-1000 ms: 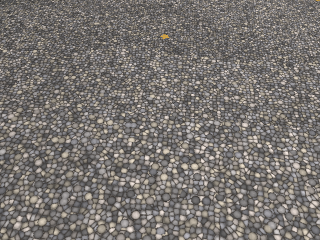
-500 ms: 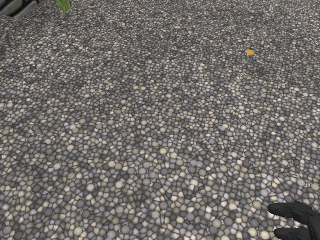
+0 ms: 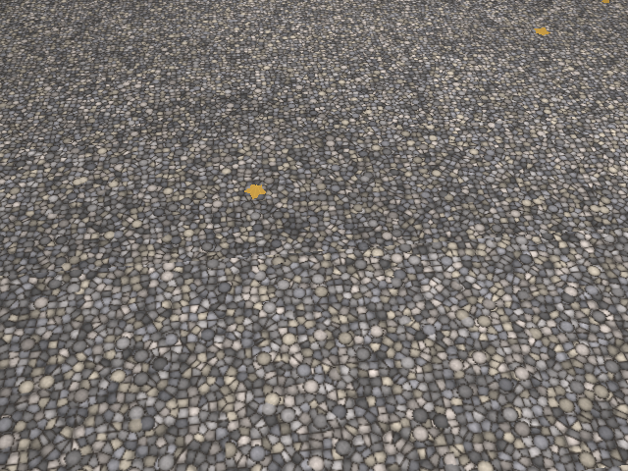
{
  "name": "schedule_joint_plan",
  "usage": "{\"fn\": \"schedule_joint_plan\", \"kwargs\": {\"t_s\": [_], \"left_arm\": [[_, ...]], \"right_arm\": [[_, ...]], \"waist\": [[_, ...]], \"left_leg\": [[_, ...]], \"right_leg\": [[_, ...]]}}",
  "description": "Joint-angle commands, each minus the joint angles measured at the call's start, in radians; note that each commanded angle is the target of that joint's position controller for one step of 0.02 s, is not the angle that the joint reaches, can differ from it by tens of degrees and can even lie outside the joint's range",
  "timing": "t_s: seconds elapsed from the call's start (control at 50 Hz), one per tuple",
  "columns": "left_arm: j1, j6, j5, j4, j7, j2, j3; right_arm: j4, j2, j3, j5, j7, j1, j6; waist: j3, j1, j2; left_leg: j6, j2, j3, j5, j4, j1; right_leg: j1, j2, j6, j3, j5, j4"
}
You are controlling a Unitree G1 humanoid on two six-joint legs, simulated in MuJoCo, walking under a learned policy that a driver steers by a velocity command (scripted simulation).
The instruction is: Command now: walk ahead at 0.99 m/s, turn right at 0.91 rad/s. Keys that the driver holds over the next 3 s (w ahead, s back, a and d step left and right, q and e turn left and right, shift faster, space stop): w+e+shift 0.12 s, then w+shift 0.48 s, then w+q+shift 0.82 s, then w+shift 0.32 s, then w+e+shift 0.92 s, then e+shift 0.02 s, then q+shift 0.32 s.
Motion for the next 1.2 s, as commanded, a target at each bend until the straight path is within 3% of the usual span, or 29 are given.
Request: {"fn": "schedule_joint_plan", "kwargs": {"t_s": [0.02,0.14,0.18,0.22,0.3,0.4,0.42,0.44,0.46,0.48,0.5,0.52,0.56,0.6,0.64,0.7,0.78,0.8,0.82,0.84,0.86,0.9,0.94,1.02,1.06,1.08,1.14,1.18,1.2], "left_arm": [[0.145,-0.014,0.012,-0.011,0.030,0.142,0.047],[0.072,-0.089,-0.011,-0.028,0.019,0.153,0.040],[0.071,-0.090,-0.008,-0.015,0.003,0.154,0.040],[0.189,-0.095,-0.007,0.038,0.022,0.141,0.043],[0.235,-0.090,0.022,0.054,0.057,0.085,0.032],[0.124,-0.074,0.034,0.030,0.094,0.108,0.013],[0.088,-0.069,0.011,0.020,0.086,0.116,0.019],[0.105,-0.067,0.004,0.008,0.077,-0.004,0.001],[0.190,-0.096,-0.035,-0.058,0.098,-0.070,-0.031],[0.171,-0.106,-0.038,-0.062,0.105,-0.061,-0.047],[0.030,-0.092,0.009,-0.062,0.085,-0.020,-0.050],[0.014,-0.087,0.021,-0.084,0.060,-0.003,-0.049],[-0.116,-0.048,0.083,-0.087,0.026,-0.018,-0.056],[-0.260,-0.050,0.038,-0.163,0.007,-0.067,-0.081],[-0.290,-0.068,0.035,-0.182,-0.018,-0.084,-0.107],[-0.355,-0.061,0.020,-0.161,-0.022,-0.068,-0.110],[-0.214,-0.088,0.007,-0.133,0.013,0.001,-0.077],[-0.010,-0.102,0.006,-0.080,0.025,0.032,-0.058],[0.186,-0.109,0.036,-0.053,0.042,0.123,-0.022],[0.214,-0.105,0.064,-0.030,0.040,0.143,-0.006],[0.187,-0.089,0.032,-0.025,0.041,0.079,-0.001],[0.061,-0.101,0.036,0.007,0.038,0.010,-0.004],[0.043,-0.116,0.014,0.037,0.041,-0.043,-0.011],[-0.084,-0.145,-0.022,0.043,0.043,-0.019,-0.009],[-0.063,-0.155,0.021,0.054,0.046,0.060,0.015],[-0.080,-0.157,0.010,0.040,0.041,0.072,0.014],[0.167,-0.172,0.019,0.129,0.047,0.044,0.009],[0.155,-0.166,0.050,0.135,0.080,0.055,0.000],[0.125,-0.158,0.031,0.128,0.087,0.075,-0.002]], "right_arm": [[-0.182,-0.169,-0.020,-0.021,0.008,-0.086,-0.053],[-0.262,-0.095,0.017,-0.012,0.030,-0.259,0.020],[-0.183,-0.076,0.008,-0.003,0.041,-0.100,0.016],[-0.217,-0.175,-0.030,-0.003,0.034,-0.213,-0.018],[-0.273,-0.133,-0.026,0.002,0.045,-0.360,-0.049],[-0.019,-0.220,-0.095,0.026,0.019,0.229,-0.024],[0.030,-0.250,-0.111,-0.006,0.023,0.363,-0.017],[0.077,-0.240,-0.098,-0.041,0.041,0.469,-0.011],[0.077,-0.215,-0.085,-0.041,0.064,0.516,0.008],[0.075,-0.218,-0.093,-0.037,0.059,0.482,0.022],[0.049,-0.133,-0.079,-0.029,0.035,0.338,0.025],[0.040,-0.223,-0.091,-0.020,0.012,0.254,0.006],[0.147,-0.154,-0.058,-0.001,0.018,0.337,-0.033],[0.158,-0.086,-0.027,-0.001,0.026,0.242,-0.056],[0.120,-0.070,-0.012,0.033,0.013,0.128,-0.057],[0.165,-0.127,-0.030,0.088,0.012,0.278,-0.060],[0.224,-0.158,-0.041,0.013,0.001,0.405,0.006],[0.209,-0.175,-0.051,0.018,0.006,0.342,0.011],[0.157,-0.124,-0.045,0.025,0.014,0.293,-0.003],[0.134,0.027,-0.016,0.076,0.012,0.395,-0.005],[0.109,-0.124,-0.052,0.064,-0.001,0.233,-0.002],[0.056,-0.102,-0.066,0.046,0.009,0.089,0.002],[0.056,-0.055,-0.071,0.018,0.029,0.110,0.043],[-0.055,-0.003,-0.055,0.008,0.071,-0.056,0.065],[-0.022,-0.055,-0.071,-0.006,0.098,0.078,0.068],[-0.006,-0.088,-0.082,0.003,0.098,0.141,0.081],[-0.071,-0.118,-0.097,-0.023,0.105,-0.126,0.061],[-0.071,-0.097,-0.081,-0.030,0.116,-0.160,0.038],[-0.030,-0.091,-0.076,-0.029,0.118,-0.077,0.034]], "waist": [[-0.019,-0.032,0.133],[0.060,-0.051,0.078],[-0.091,-0.056,-0.006],[-0.094,0.033,0.004],[0.011,0.120,-0.017],[-0.122,-0.131,0.069],[-0.145,-0.213,0.176],[-0.156,-0.189,0.371],[-0.296,-0.121,0.500],[-0.368,-0.111,0.393],[-0.223,-0.113,0.092],[-0.150,-0.065,0.139],[0.083,-0.044,-0.092],[0.161,0.030,-0.069],[0.147,0.057,0.046],[0.089,-0.032,0.057],[-0.055,-0.002,0.117],[-0.158,0.102,0.126],[-0.322,0.175,0.042],[-0.460,0.089,-0.155],[-0.358,0.141,0.011],[-0.055,0.065,0.033],[0.034,-0.021,-0.002],[0.096,-0.096,-0.095],[-0.067,-0.144,-0.092],[-0.104,-0.185,-0.054],[0.029,-0.033,-0.050],[0.093,-0.051,0.036],[0.038,-0.088,0.037]], "left_leg": [[-0.005,0.065,-0.133,0.003,-0.008,-0.612],[-0.056,0.075,-0.006,0.369,-0.679,-0.154],[-0.004,0.022,0.027,0.659,-0.570,0.086],[0.050,0.054,-0.071,0.722,-0.740,-0.276],[0.035,0.074,-0.075,0.858,-1.084,-0.369],[0.049,0.122,-0.049,1.011,-1.289,0.128],[0.062,0.116,-0.019,0.904,-1.243,0.304],[0.091,0.205,-0.090,0.989,-0.851,0.651],[0.140,0.321,-0.313,1.112,-0.630,0.896],[0.232,0.413,-0.540,0.657,-0.866,0.880],[0.255,0.372,-0.628,0.092,-1.135,0.608],[0.321,0.450,-0.775,-0.025,-1.200,0.434],[0.308,0.427,-0.631,0.205,-1.134,0.022],[0.163,0.239,-0.381,0.151,-1.203,-0.183],[0.145,0.070,-0.196,0.280,-1.355,-0.557],[0.175,0.134,-0.196,0.776,-1.391,-0.243],[0.158,0.153,-0.210,1.307,-0.952,0.304],[0.161,0.136,-0.193,1.138,-0.718,0.165],[0.165,0.081,-0.159,0.777,-0.410,-0.052],[0.143,-0.034,-0.109,-0.120,-0.034,-0.420],[0.161,0.000,-0.114,-0.016,-0.024,-0.574],[0.158,0.073,-0.116,0.091,-0.146,-0.593],[0.130,0.114,-0.113,0.096,-0.251,-0.470],[0.111,0.096,0.002,0.351,-0.641,-0.267],[0.137,0.029,0.144,0.524,-0.435,-0.081],[0.170,0.037,0.117,0.505,-0.418,-0.062],[0.245,0.067,0.094,0.700,-0.621,-0.510],[0.203,0.012,0.170,0.932,-0.920,-0.285],[0.189,-0.001,0.167,0.981,-0.948,-0.114]], "right_leg": [[0.416,-0.365,-0.192,0.798,-0.069,-0.530],[-0.113,-0.107,-0.066,0.438,0.307,-0.560],[-0.066,-0.124,-0.025,0.365,0.606,-0.482],[0.331,-0.144,-0.006,0.397,0.464,-0.332],[0.486,-0.148,0.046,0.440,0.226,-0.192],[0.497,-0.121,0.054,0.389,0.393,0.484],[0.340,-0.058,0.073,0.321,0.262,0.833],[-0.179,0.053,0.100,0.264,-0.545,1.353],[-0.519,0.019,0.104,0.307,-0.570,1.527],[-0.659,-0.040,0.097,0.258,-0.425,1.539],[-0.702,-0.096,0.094,0.174,-0.270,1.414],[-0.708,-0.119,0.103,0.206,-0.195,1.359],[-0.656,-0.177,0.110,0.320,-0.255,1.245],[-0.613,-0.194,0.121,0.276,-0.001,0.822],[-0.041,-0.214,0.173,0.073,0.398,0.288],[0.084,-0.183,0.165,0.039,0.521,0.069],[0.142,-0.073,0.121,0.036,0.139,-0.206],[0.424,-0.127,0.101,0.097,0.181,-0.232],[0.713,-0.347,0.052,0.349,-0.068,-0.221],[0.997,-0.661,-0.089,0.827,-0.118,-0.286],[0.902,-0.613,-0.075,0.837,-0.200,-0.377],[0.593,-0.531,0.001,0.551,0.051,-0.464],[0.359,-0.465,0.071,0.315,0.195,-0.508],[0.089,-0.341,0.136,-0.017,0.316,-0.585],[0.126,-0.364,0.111,-0.083,0.586,-0.428],[0.157,-0.369,0.135,-0.125,0.817,-0.322],[0.581,-0.393,0.217,-0.123,0.557,-0.247],[0.431,-0.368,0.252,-0.224,0.402,-0.155],[0.377,-0.394,0.232,-0.224,0.445,-0.040]]}}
